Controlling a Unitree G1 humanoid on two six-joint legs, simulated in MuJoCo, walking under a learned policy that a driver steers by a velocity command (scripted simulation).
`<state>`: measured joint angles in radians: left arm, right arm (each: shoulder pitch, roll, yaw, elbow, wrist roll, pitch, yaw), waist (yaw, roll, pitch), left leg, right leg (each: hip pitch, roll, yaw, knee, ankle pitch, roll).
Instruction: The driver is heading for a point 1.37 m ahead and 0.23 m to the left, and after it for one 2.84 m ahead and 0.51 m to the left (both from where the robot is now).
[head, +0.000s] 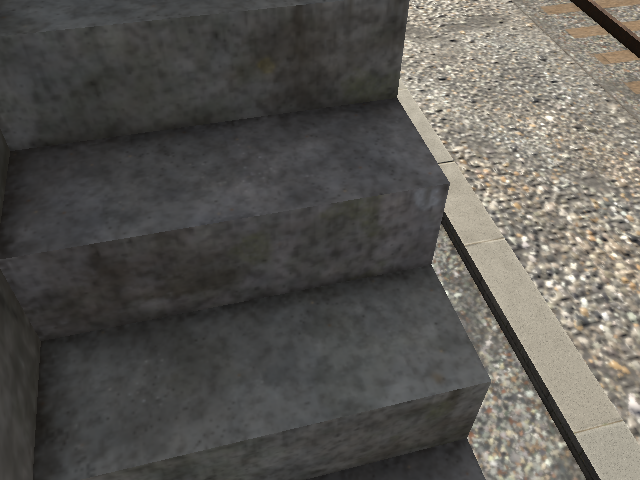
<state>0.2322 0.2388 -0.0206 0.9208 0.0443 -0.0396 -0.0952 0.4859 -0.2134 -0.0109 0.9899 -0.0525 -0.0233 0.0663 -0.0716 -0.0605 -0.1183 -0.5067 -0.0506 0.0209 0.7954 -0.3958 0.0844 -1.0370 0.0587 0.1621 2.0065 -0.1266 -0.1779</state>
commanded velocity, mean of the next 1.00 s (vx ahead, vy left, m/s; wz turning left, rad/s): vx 0.15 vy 0.00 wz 0.28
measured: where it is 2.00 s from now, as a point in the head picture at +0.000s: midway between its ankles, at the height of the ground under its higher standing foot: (314, 451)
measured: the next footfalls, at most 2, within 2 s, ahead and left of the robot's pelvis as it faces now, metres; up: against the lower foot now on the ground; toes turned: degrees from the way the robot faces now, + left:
right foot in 0.24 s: +0.35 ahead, -0.18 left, +0.19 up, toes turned -7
left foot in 0.74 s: +0.29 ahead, +0.08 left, +0.19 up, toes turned +18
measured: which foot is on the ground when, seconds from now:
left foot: down 0.00-0.30, up 0.32-0.72, down 0.74-1.00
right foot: up 0.00-0.22, down 0.24-0.74, up 0.76-1.00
